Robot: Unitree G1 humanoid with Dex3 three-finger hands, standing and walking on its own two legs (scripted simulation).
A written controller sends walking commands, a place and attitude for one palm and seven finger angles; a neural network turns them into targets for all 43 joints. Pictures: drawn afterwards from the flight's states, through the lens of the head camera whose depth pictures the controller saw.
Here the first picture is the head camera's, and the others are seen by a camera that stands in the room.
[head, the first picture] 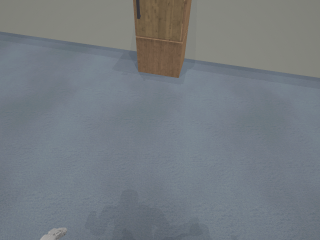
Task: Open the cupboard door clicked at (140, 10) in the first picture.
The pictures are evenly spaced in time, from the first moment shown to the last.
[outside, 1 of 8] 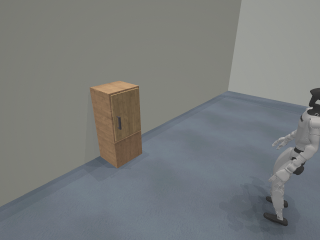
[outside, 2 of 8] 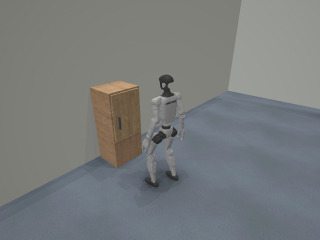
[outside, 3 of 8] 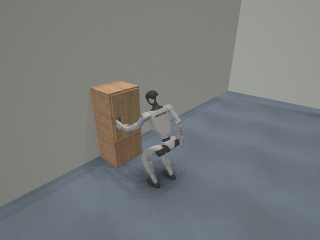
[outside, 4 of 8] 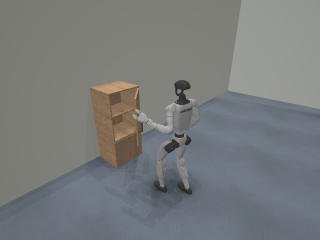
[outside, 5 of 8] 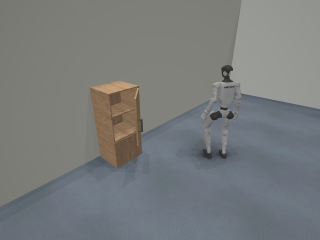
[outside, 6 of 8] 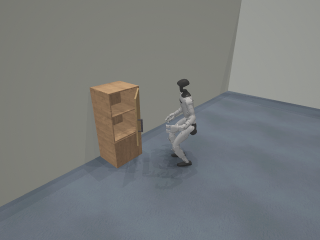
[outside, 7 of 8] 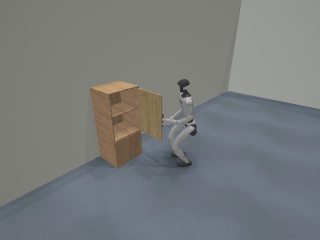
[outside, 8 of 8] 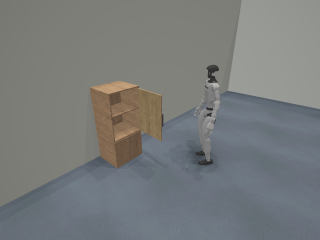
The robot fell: no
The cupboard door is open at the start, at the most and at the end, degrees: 0 87 86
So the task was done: yes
